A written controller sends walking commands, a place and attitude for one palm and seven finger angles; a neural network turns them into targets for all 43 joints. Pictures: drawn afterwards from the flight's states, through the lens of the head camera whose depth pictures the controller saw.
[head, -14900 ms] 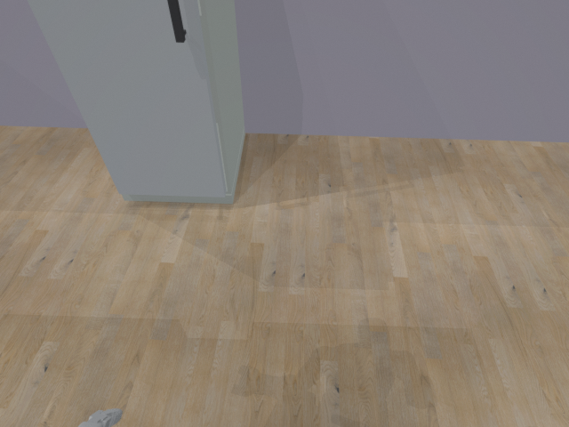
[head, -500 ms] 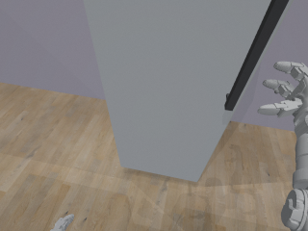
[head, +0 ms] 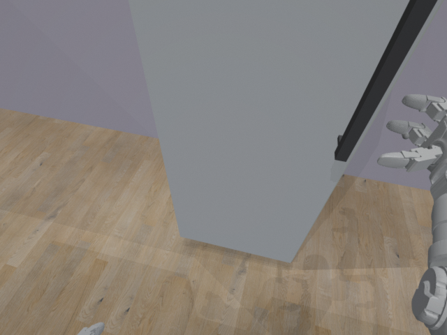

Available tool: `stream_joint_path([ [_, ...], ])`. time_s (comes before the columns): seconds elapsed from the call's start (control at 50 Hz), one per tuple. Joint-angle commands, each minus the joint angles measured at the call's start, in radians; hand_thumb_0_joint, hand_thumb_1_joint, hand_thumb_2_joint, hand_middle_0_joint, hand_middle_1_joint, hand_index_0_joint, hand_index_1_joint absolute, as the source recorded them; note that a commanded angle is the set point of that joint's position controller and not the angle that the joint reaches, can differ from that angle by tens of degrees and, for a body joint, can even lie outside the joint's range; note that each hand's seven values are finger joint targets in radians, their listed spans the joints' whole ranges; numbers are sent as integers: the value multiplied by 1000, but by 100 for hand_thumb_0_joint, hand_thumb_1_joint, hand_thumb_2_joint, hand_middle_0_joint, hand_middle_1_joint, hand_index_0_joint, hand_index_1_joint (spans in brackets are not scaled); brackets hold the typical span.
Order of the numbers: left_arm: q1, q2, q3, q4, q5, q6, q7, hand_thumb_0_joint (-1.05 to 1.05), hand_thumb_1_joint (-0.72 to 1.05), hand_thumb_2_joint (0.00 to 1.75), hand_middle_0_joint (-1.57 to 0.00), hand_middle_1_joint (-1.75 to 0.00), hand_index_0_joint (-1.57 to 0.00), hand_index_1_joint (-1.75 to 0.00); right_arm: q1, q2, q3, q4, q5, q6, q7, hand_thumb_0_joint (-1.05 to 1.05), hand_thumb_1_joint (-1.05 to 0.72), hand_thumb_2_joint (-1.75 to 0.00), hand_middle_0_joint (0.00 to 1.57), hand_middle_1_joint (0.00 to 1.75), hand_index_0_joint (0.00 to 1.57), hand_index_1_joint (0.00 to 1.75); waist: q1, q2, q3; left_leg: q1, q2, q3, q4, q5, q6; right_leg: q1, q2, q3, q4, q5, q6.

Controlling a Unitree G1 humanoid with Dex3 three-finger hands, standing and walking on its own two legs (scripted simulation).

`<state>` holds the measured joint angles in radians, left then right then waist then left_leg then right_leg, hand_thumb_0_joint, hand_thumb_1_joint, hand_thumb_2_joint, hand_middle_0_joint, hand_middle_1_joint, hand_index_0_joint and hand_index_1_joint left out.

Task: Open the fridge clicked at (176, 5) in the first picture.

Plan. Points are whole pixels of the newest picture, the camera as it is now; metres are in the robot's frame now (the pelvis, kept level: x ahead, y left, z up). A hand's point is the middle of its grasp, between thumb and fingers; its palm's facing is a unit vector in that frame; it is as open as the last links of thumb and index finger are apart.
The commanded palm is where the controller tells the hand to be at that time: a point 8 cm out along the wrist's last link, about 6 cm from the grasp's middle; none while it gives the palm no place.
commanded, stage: move the hooked fingers beside the handle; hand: right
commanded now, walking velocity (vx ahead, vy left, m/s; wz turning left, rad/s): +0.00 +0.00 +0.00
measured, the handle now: (389, 53) +0.51 -0.19 +0.27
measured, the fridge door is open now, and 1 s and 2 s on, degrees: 0 0 0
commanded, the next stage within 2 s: feel for the door with the fingertips in 0.48 s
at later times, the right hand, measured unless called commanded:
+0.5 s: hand (404, 130) +0.44 -0.24 +0.18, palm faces +0.13 +0.99 +0.02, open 14.0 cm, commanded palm +0.41 -0.30 +0.17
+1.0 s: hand (382, 129) +0.44 -0.21 +0.18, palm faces +0.12 +0.99 +0.03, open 14.0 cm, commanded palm +0.41 -0.26 +0.17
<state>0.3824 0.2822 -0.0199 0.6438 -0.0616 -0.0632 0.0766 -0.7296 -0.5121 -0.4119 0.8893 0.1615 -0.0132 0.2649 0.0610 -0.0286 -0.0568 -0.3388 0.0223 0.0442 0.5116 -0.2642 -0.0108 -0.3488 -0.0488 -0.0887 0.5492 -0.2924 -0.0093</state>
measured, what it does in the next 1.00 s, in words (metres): stands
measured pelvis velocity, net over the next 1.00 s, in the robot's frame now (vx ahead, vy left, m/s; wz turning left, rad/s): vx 0.00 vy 0.00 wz -0.01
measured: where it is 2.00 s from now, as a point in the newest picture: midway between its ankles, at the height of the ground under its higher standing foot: outside the picture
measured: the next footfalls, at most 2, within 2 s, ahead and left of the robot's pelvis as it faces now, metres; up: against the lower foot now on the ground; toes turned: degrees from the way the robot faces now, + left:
none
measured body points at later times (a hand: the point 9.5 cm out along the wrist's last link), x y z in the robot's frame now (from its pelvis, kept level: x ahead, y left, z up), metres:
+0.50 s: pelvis +0.00 +0.01 +0.00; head +0.02 +0.01 +0.45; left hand +0.08 +0.27 -0.11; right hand +0.43 -0.30 +0.18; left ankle -0.01 +0.13 -0.73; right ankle -0.01 -0.11 -0.73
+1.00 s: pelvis +0.00 +0.00 +0.00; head +0.02 +0.01 +0.45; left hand +0.09 +0.26 -0.11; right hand +0.43 -0.26 +0.18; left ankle -0.01 +0.13 -0.73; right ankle -0.01 -0.11 -0.73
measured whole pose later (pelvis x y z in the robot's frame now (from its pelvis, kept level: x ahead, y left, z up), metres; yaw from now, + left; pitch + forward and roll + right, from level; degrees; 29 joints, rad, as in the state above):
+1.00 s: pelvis +0.00 +0.00 +0.00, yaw -1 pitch +5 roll +1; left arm 0.33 0.26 -0.03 0.65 -0.05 -0.06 0.07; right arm -0.74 -0.40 -0.35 0.80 0.17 -0.02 0.17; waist 0.05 -0.03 -0.06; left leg -0.34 0.02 0.06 0.53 -0.27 0.00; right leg -0.35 -0.05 -0.07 0.56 -0.30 0.00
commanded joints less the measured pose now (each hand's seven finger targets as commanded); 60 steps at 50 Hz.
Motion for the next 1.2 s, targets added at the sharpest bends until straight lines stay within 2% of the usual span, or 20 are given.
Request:
stream_joint_path([
  [0.0, -16, 151, 54, -115, -3, -43, 16, 0, 90, 90, -20, -30, -20, -30, -534, -284, -37, -363, 40, -122, -3, 0, 50, -30, 30, 120, 30, 120, -6, -41, -339, 101, -44, -12, -29, 345, 34, 206, 16, 79, -36, 340, -26],
  [0.06, -25, 147, 45, -99, -7, -47, 21, 0, 90, 90, -20, -30, -20, -30, -558, -235, 14, -308, 31, -97, -2, 0, 50, -30, 30, 120, 30, 120, 9, -90, -281, 57, -41, -5, -42, 284, 37, 194, 22, 88, -49, 285, -21],
  [0.12, -14, 152, 43, -79, -8, -44, 24, 0, 90, 90, -20, -30, -20, -30, -560, -218, 40, -194, 14, -44, -8, 0, 50, -30, 30, 120, 30, 120, 24, -59, -215, 19, -36, 1, -53, 233, 35, 148, 24, 94, -53, 226, -21],
  [0.22, -5, 156, 44, -95, -1, -35, 21, 0, 90, 90, -20, -30, -20, -30, -541, -253, 6, -164, 17, -43, -11, 0, 50, -30, 30, 120, 30, 120, 7, 14, -299, 77, -29, -5, -31, 304, 32, 136, 29, 87, -34, 271, -25],
  [0.3, -11, 150, 44, -110, 4, -36, 14, 0, 90, 90, -20, -30, -20, -30, -543, -293, -35, -248, 20, -111, -20, 0, 50, -30, 30, 120, 30, 120, -15, -17, -375, 115, -33, -13, -10, 364, 33, 169, 27, 86, -19, 337, -25],
  [0.4, -20, 152, 43, -110, -2, -28, 13, 0, 90, 90, -20, -30, -20, -30, -472, -310, -58, -191, 16, -96, -17, 0, 50, -30, 30, 120, 30, 120, -23, -14, -311, 116, -33, -12, -16, 354, 33, 129, 28, 75, -30, 306, -26],
  [0.46, -17, 157, 43, -112, -6, -19, 17, 0, 90, 90, -20, -30, -20, -30, -485, -296, -26, -154, 9, -58, 0, 0, 50, -30, 30, 120, 30, 120, -9, -10, -255, 91, -29, -11, -27, 330, 30, 95, 28, 72, -39, 267, -26],
  [0.56, -20, 154, 47, -122, -6, -19, 21, 0, 90, 90, -20, -30, -20, -30, -521, -301, -27, -277, 27, -89, 16, 0, 50, -30, 30, 120, 30, 120, -8, -52, -335, 107, -35, -15, -22, 347, 35, 158, 27, 77, -28, 307, -26],
  [0.6, -24, 144, 48, -117, -6, -26, 20, 0, 90, 90, -20, -30, -20, -30, -558, -218, 35, -328, 46, -106, 19, 0, 50, -30, 30, 120, 30, 120, 10, -79, -338, 81, -40, -12, -26, 340, 35, 197, 24, 83, -22, 319, -25],
  [0.66, -23, 146, 48, -97, -6, -35, 21, 0, 90, 90, -20, -30, -20, -30, -538, -164, 58, -295, 60, -87, 11, 0, 50, -30, 30, 120, 30, 120, 13, -63, -302, 47, -42, 0, -34, 296, 36, 197, 23, 94, -30, 289, -21],
  [0.68, -13, 150, 49, -90, -6, -34, 22, 0, 90, 90, -20, -30, -20, -30, -497, -166, 46, -241, 65, -69, 4, 0, 50, -30, 30, 120, 30, 120, 13, 3, -276, 54, -42, 1, -40, 288, 33, 167, 23, 87, -27, 271, -27],
  [0.76, -25, 149, 47, -96, -5, -31, 14, 0, 90, 90, -20, -30, -20, -30, -471, -193, 19, -213, 35, -20, -36, 0, 50, -30, 30, 120, 30, 120, -13, -21, -266, 69, -31, -3, -33, 289, 33, 121, 30, 84, -38, 262, -24],
  [0.86, -35, 135, 47, -113, 6, -33, 2, 0, 90, 90, -20, -30, -20, -30, -521, -172, 31, -324, 9, -65, -93, 0, 50, -30, 30, 120, 30, 120, -13, -29, -328, 99, -35, -4, -19, 332, 35, 163, 27, 84, -30, 319, -23],
  [0.88, -29, 137, 49, -115, 8, -32, 2, 0, 90, 90, -20, -30, -20, -30, -494, -199, 1, -341, 19, -80, -101, 0, 50, -30, 30, 120, 30, 120, -23, 8, -355, 131, -35, -6, -16, 344, 35, 159, 25, 83, -23, 328, -26],
  [0.94, -46, 129, 47, -111, 5, -36, 3, 0, 90, 90, -20, -30, -20, -30, -517, -157, 25, -359, 21, -90, -103, 0, 50, -30, 30, 120, 30, 120, -15, -22, -356, 124, -38, -11, -16, 366, 34, 182, 25, 76, -27, 338, -24],
  [0.98, -37, 136, 43, -98, 6, -31, 6, 0, 90, 90, -20, -30, -20, -30, -508, -186, 15, -287, 10, -73, -105, 0, 50, -30, 30, 120, 30, 120, -7, 14, -286, 110, -34, -10, -29, 325, 30, 136, 24, 75, -35, 287, -27],
  [1.06, -48, 132, 41, -100, 2, -25, 10, 0, 90, 90, -20, -30, -20, -30, -532, -195, 24, -258, -17, -46, -104, 0, 50, -30, 30, 120, 30, 120, -12, -47, -270, 98, -29, -11, -34, 309, 35, 130, 30, 75, -45, 272, -23],
  [1.08, -40, 135, 43, -100, 2, -22, 11, 0, 90, 90, -20, -30, -20, -30, -528, -189, 27, -249, -13, -46, -104, 0, 50, -30, 30, 120, 30, 120, -5, -7, -269, 102, -30, -10, -37, 300, 33, 128, 28, 75, -42, 265, -27],
  [1.16, -34, 135, 45, -95, 2, -29, 14, 0, 90, 90, -20, -30, -20, -30, -580, -152, 55, -245, 11, -63, -83, 0, 50, -30, 30, 120, 30, 120, 9, -1, -306, 96, -33, -12, -36, 311, 32, 153, 28, 79, -38, 268, -24],
  [1.18, -24, 136, 47, -91, 2, -30, 15, 0, 90, 90, -20, -30, -20, -30, -583, -146, 58, -234, 17, -73, -82, 0, 50, -30, 30, 120, 30, 120, 17, 40, -300, 99, -33, -10, -40, 304, 30, 152, 25, 79, -34, 263, -29],
])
